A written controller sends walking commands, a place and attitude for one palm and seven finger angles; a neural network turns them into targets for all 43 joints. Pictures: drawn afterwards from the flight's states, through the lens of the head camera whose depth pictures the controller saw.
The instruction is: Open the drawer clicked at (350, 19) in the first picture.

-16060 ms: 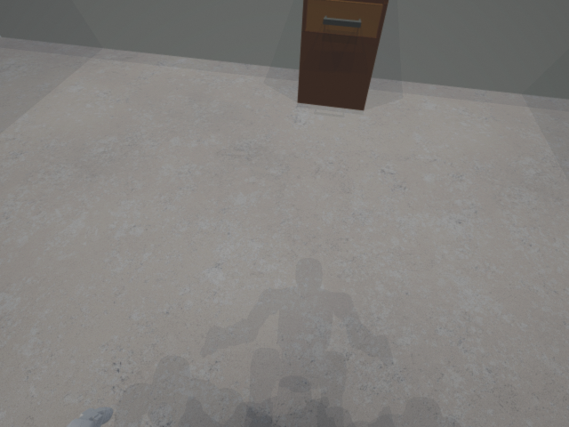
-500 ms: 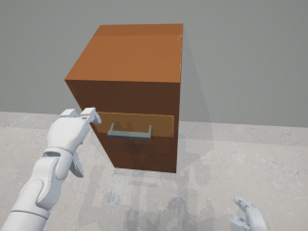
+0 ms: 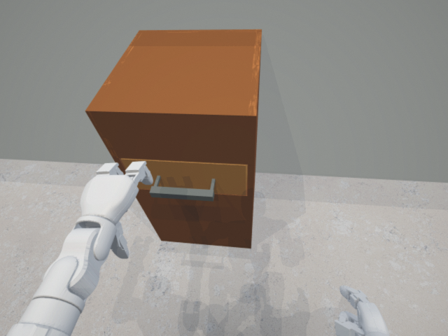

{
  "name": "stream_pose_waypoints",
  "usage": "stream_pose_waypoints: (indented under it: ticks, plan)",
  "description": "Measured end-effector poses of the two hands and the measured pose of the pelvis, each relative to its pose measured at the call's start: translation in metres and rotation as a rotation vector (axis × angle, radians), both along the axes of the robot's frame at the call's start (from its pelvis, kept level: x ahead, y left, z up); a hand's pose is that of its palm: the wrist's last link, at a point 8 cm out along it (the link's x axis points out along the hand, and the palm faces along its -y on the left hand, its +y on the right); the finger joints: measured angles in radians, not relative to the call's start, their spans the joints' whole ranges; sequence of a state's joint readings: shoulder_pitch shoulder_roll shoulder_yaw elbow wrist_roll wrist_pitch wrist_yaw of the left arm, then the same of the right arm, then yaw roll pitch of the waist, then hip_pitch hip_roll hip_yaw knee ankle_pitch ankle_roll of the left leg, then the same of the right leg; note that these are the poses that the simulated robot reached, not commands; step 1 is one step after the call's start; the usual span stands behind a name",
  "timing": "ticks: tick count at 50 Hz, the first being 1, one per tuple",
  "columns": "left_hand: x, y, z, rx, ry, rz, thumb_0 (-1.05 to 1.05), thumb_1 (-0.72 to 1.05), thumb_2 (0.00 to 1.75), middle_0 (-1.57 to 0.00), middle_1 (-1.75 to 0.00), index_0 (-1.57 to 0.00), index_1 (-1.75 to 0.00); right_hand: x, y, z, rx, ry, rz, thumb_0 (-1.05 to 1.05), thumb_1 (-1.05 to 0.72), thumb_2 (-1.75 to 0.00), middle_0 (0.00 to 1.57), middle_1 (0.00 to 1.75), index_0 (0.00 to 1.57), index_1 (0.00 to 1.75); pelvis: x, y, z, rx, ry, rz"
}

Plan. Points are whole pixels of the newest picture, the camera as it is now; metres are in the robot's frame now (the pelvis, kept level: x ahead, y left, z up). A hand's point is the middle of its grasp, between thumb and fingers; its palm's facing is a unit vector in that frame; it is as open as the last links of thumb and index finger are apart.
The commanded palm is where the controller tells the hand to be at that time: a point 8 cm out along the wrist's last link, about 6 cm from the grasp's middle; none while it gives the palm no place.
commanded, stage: move the hooked fingers above the handle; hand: left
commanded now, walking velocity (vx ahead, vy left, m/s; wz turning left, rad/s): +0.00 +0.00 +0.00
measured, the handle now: (183, 187) +0.55 +0.21 -0.23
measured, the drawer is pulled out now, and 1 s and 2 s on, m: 0.00 0.00 0.00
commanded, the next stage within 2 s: none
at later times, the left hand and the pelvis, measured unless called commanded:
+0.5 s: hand (154, 197) +0.40 +0.22 -0.04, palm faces -0.09 -0.06 -0.99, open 13.8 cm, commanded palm +0.39 +0.22 +0.01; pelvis +0.00 +0.00 -0.03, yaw -1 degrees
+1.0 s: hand (169, 194) +0.45 +0.21 -0.12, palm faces -0.09 -0.03 -1.00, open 13.8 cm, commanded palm +0.45 +0.20 -0.07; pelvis -0.02 +0.02 -0.08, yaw -3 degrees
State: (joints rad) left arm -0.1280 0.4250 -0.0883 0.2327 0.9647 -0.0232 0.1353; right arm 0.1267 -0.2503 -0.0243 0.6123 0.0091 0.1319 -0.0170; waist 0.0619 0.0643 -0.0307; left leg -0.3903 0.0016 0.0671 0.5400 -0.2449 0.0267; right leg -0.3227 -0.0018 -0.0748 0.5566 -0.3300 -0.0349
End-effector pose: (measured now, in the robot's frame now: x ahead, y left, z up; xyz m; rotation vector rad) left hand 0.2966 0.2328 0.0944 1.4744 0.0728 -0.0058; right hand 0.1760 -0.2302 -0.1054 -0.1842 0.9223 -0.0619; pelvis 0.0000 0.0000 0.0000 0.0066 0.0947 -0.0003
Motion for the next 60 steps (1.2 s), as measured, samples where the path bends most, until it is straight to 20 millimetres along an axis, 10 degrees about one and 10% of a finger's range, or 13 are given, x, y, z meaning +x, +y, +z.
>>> stream_pose_waypoints:
  ticks: [27, 60]
  plan:
    - [0.087, -0.014, -0.089, 0.044, 0.032, -0.048, 0.0, -0.49, 0.3, -0.32, -1.2, -0.32, -1.2, -0.13, -0.038, -0.047, -0.099, 0.351, -0.223, 0.01, -0.91, -0.9, 0.2, 0.3, 0.2, 0.29, 0.002, 0.005, -0.03, -0.013, 0.2, -0.024]
    - [0.165, -0.021, -0.192, 0.068, 0.03, -0.026, 0.0, -0.49, 0.3, -0.32, -1.2, -0.32, -1.2, -0.211, -0.01, -0.108, -0.136, 0.516, -0.263, 0.0, -0.91, -0.9, 0.2, 0.3, 0.21, 0.3, -0.027, 0.025, -0.106, -0.063, 0.441, -0.037]
